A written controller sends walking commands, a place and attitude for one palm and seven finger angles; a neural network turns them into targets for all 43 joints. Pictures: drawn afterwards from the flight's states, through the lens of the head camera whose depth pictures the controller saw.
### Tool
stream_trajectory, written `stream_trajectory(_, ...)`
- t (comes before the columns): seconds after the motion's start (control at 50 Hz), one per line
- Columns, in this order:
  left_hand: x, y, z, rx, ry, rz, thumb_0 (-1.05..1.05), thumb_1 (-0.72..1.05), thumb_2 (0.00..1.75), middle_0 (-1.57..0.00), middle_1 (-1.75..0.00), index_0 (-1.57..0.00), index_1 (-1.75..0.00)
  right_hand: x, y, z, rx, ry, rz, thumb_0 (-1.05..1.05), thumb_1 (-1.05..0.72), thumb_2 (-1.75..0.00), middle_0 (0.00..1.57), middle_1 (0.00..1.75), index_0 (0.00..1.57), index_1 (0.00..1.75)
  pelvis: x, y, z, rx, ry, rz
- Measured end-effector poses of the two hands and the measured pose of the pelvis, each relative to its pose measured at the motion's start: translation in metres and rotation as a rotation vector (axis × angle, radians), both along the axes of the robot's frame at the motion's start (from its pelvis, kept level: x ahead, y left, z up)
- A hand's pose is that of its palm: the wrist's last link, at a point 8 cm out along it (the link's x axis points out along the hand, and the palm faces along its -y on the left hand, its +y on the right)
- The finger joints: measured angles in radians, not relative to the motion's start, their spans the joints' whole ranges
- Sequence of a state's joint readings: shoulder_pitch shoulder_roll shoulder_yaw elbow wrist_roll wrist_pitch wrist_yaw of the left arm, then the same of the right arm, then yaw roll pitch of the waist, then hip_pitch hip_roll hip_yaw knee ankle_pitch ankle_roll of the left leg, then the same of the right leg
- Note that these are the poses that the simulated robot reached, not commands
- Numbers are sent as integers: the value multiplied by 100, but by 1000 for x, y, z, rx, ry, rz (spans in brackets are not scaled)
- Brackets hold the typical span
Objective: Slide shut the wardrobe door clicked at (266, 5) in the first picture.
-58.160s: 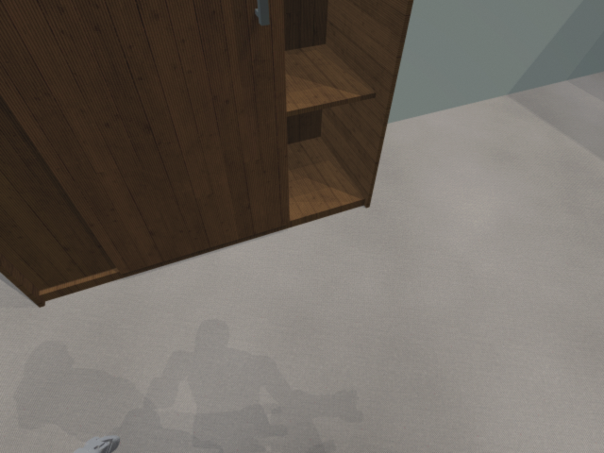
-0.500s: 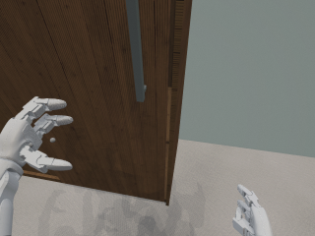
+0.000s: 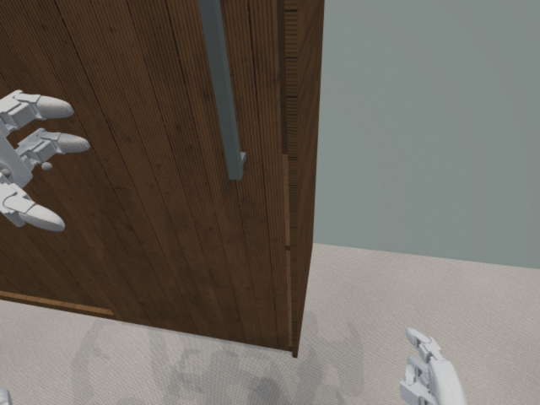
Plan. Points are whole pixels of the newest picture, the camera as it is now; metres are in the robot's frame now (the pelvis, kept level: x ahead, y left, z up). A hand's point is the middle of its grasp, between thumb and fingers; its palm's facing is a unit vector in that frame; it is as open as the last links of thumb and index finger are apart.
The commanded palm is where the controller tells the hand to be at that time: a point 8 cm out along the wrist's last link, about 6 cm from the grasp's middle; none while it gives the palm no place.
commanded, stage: raise the hand with hooked fingers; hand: left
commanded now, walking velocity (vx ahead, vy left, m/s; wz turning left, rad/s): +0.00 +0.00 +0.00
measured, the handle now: (228, 93) +0.49 +0.12 +0.26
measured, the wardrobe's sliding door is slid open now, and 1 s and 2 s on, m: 0.01 0.01 0.01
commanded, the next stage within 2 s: move the hooked fingers beside the handle in 0.40 s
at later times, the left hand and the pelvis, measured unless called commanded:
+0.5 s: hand (62, 172) +0.28 +0.27 +0.26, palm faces +0.02 -0.99 -0.16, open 14.0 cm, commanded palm +0.25 +0.32 +0.27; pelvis +0.01 +0.00 +0.00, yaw +0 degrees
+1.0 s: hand (111, 150) +0.34 +0.24 +0.26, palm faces -0.02 -0.99 -0.11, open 14.0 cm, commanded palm +0.31 +0.29 +0.26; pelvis +0.02 +0.00 +0.00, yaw -1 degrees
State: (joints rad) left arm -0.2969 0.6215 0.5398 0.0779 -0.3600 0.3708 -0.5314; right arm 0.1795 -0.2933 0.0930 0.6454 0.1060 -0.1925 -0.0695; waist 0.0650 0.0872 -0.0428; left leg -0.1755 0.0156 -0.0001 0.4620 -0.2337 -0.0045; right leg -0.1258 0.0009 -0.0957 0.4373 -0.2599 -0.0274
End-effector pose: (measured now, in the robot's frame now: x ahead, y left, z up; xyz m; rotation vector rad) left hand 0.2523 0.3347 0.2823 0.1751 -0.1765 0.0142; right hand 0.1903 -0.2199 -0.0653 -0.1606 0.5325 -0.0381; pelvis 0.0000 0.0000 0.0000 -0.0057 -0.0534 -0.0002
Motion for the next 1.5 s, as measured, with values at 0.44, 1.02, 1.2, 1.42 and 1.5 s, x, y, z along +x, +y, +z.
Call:
stream_trajectory(0.44,6,-10,-12,-5,26,3,-1,-50,30,-31,-120,-31,-120,11,1,3,8,-18,-7,1,-91,-90,20,30,20,30,6,-2,-1,3,6,-5)
stream_trajectory(1.02,68,-36,-23,-62,64,-36,-1,-50,30,-31,-120,-31,-120,10,-1,-5,8,56,-47,1,-91,-90,20,30,20,30,18,2,1,7,33,-15)
stream_trajectory(1.2,78,-43,-27,-74,67,-35,-1,-50,30,-31,-120,-30,-120,11,-4,-7,-8,75,-58,1,-91,-90,20,30,20,30,20,3,0,6,34,-12)
stream_trajectory(1.42,97,-51,-29,-97,95,-34,-1,-51,30,-31,-120,-31,-120,11,-3,-6,-3,77,-68,1,-91,-90,20,30,20,30,20,2,0,6,38,-13)
stream_trajectory(1.5,106,-56,-31,-101,100,-38,-1,-51,30,-30,-120,-30,-120,7,-5,-8,-11,93,-75,1,-91,-90,20,30,20,30,19,2,1,6,41,-11)
